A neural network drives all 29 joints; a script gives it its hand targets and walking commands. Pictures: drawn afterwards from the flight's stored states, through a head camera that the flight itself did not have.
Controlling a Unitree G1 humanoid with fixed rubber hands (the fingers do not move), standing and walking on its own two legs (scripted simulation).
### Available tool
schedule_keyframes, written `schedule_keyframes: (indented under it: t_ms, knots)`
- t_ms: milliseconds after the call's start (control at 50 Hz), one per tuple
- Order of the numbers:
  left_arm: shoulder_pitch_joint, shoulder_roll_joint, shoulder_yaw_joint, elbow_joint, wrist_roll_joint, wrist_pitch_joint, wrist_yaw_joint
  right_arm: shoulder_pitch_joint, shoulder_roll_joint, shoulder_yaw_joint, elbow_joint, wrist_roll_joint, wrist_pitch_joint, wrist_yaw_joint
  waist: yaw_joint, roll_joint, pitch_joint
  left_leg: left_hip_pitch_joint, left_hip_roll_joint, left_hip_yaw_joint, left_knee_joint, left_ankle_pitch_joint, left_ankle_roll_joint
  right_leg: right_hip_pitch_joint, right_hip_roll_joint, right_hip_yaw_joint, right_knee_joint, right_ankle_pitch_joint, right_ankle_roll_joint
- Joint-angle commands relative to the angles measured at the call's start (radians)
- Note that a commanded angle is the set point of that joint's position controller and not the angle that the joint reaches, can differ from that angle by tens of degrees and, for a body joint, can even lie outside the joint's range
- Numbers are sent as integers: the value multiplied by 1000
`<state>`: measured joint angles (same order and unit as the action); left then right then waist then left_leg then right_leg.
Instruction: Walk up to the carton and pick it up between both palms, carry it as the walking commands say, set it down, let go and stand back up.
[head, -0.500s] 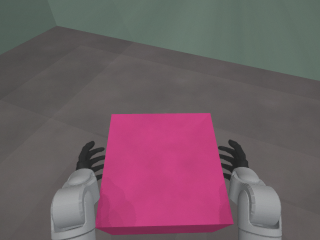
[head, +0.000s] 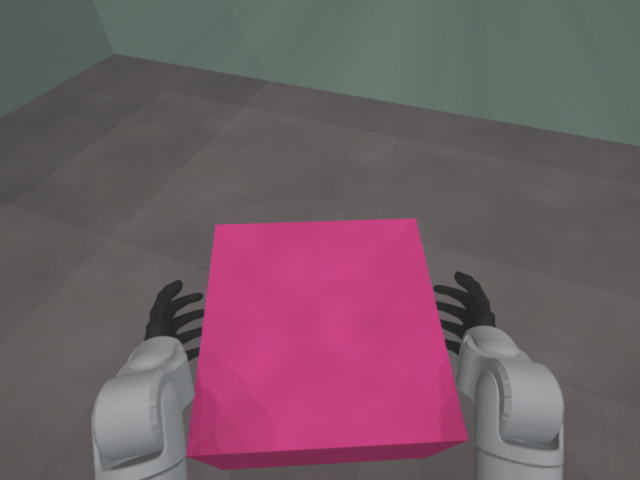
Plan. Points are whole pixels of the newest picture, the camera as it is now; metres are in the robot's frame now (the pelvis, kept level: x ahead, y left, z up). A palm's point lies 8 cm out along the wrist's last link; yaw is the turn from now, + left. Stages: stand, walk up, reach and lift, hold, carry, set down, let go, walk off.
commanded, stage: carry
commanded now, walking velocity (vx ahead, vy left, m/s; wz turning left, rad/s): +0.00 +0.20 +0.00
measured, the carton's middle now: (320, 342) +0.30 +0.00 +0.01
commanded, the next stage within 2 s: none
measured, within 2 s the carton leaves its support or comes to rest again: neither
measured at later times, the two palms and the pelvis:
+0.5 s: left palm (86, 404) +0.20 +0.23 +0.09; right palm (432, 410) +0.18 -0.10 +0.08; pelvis -0.06 +0.08 +0.00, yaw -4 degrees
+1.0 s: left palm out of the picture +0.15 +0.31 +0.08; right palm (354, 465) +0.14 -0.02 +0.09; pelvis -0.11 +0.15 +0.01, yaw -4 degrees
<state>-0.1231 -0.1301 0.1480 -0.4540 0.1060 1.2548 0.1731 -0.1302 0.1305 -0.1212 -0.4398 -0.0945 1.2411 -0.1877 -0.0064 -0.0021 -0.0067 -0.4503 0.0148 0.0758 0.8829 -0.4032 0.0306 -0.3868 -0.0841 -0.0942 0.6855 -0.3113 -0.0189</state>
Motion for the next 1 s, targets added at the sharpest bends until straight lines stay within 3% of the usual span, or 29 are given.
schedule_keyframes:
  t_ms: [0,60,100,120,140,160,180,220,240,300,400,440,460,480,500,520,540,580,640,700,720,740,760,780,800,820,840,920,980]
  knots:
    - [-451,-924,-741,-196,-426,-18,-251,-522,958,741,-222,425,-8,239,28,-169,-351,-133,6,-33,-16,-97,-52,314,-312,323,-246,667,-136]
    - [-460,-929,-762,-207,-429,-19,-246,-496,963,731,-215,425,-8,240,16,-233,-375,29,1,-15,-270,-10,-32,248,-275,250,-201,592,-98]
    - [-453,-948,-785,-216,-436,-26,-244,-491,976,721,-232,432,-16,245,6,-153,-438,278,11,3,-474,175,-14,122,-193,151,-120,386,-19]
    - [-471,-958,-797,-229,-445,-31,-244,-487,984,717,-221,427,-20,247,6,-29,-455,387,118,-118,-519,279,7,15,-126,77,-4,233,29]
    - [-491,-965,-804,-247,-448,-33,-243,-486,975,710,-224,428,-28,250,8,235,-424,457,313,-334,-519,606,69,-181,-18,-33,172,-179,79]
    - [-518,-964,-827,-274,-462,-35,-245,-477,970,703,-242,433,-38,253,3,327,-394,410,345,-383,-507,684,138,-232,40,-26,341,-372,72]
    - [-551,-975,-843,-270,-466,-32,-247,-481,984,704,-226,434,-36,258,-3,285,-380,326,308,-313,-491,562,173,-187,22,42,448,-350,60]
    - [-551,-988,-838,-271,-472,-36,-247,-506,986,709,-263,439,-39,263,-3,199,-357,317,261,-247,-493,423,189,-237,30,27,502,-274,58]
    - [-544,-988,-830,-264,-475,-33,-246,-500,980,706,-260,435,-35,260,-2,186,-349,333,231,-214,-474,451,189,-252,27,19,465,-254,56]
    - [-511,-954,-817,-227,-461,-23,-242,-452,950,691,-218,411,-29,255,0,159,-337,312,214,-239,-494,426,183,-196,47,-11,388,-247,66]
    - [-471,-925,-772,-192,-440,-12,-251,-468,958,725,-209,414,-20,250,-4,197,-342,181,225,-262,-524,277,186,4,51,-6,101,-177,31]
    - [-452,-919,-750,-181,-433,-14,-257,-466,961,739,-200,413,-15,244,18,103,-367,116,194,-187,-470,165,141,199,36,-23,-200,-27,12]
    - [-434,-921,-730,-161,-433,-14,-263,-477,956,747,-201,409,-15,240,29,1,-357,-10,134,-115,-380,125,69,331,-77,101,-317,10,-4]
    - [-438,-907,-720,-150,-425,-21,-268,-489,961,754,-218,403,-16,240,30,-336,-326,-197,15,-28,-165,-39,-18,373,-374,494,-411,119,-82]
    - [-443,-933,-729,-140,-427,-26,-271,-537,951,756,-226,406,-15,242,27,-375,-269,-189,13,-64,55,-113,-38,234,-453,520,-423,189,-163]
    - [-435,-951,-728,-133,-421,-25,-271,-558,961,760,-226,410,-18,244,29,-232,-243,-139,18,-122,172,-77,-37,115,-410,462,-435,102,-169]
    - [-451,-956,-722,-140,-422,-25,-272,-574,980,763,-217,419,-19,244,27,-158,-208,-147,11,-122,213,-63,-39,112,-364,382,-403,179,-148]
    - [-446,-944,-726,-144,-425,-23,-272,-586,962,766,-254,423,-25,239,22,-173,-233,-201,18,-84,192,-21,-48,228,-315,282,-340,302,-122]
    - [-444,-931,-730,-172,-423,-24,-258,-571,947,753,-259,426,-21,231,20,-215,-275,-141,18,-28,5,-74,-50,278,-274,234,-238,599,-106]
    - [-428,-924,-757,-206,-433,-27,-251,-459,954,729,-209,418,-14,234,2,-254,-363,119,-12,33,-359,107,-30,211,-207,142,-155,533,-50]
    - [-420,-923,-767,-203,-435,-28,-249,-436,951,709,-189,413,-13,236,3,-185,-408,245,-7,29,-473,216,-26,173,-159,106,-114,432,-12]
    - [-426,-926,-773,-201,-432,-27,-247,-451,954,704,-196,417,-15,239,5,-77,-445,381,90,-87,-488,347,-12,88,-110,63,-41,299,33]
    - [-442,-940,-783,-224,-439,-31,-248,-477,951,707,-225,427,-27,243,11,173,-448,471,298,-341,-479,770,51,-92,-18,6,98,-39,82]
    - [-472,-955,-803,-237,-451,-33,-245,-470,957,700,-234,432,-35,246,13,272,-435,444,362,-383,-487,810,102,-130,22,4,189,-325,87]
    - [-517,-967,-832,-273,-465,-39,-247,-451,968,694,-226,430,-42,252,3,266,-425,380,333,-363,-497,717,118,-85,29,69,243,-327,79]
    - [-534,-986,-849,-284,-469,-43,-247,-462,979,697,-242,434,-47,259,-3,233,-405,357,317,-342,-524,527,108,-105,29,73,256,-284,76]
    - [-523,-998,-849,-279,-470,-44,-247,-463,983,701,-258,435,-51,260,-3,217,-401,366,297,-316,-519,474,117,-125,33,70,271,-255,72]
    - [-498,-993,-838,-255,-467,-40,-238,-451,961,691,-265,435,-51,262,-1,178,-409,405,269,-306,-518,531,95,-101,53,60,207,-195,76]
    - [-501,-977,-830,-252,-466,-34,-239,-442,953,691,-253,423,-46,260,-1,173,-413,341,262,-296,-538,463,94,-1,64,48,99,-161,68]
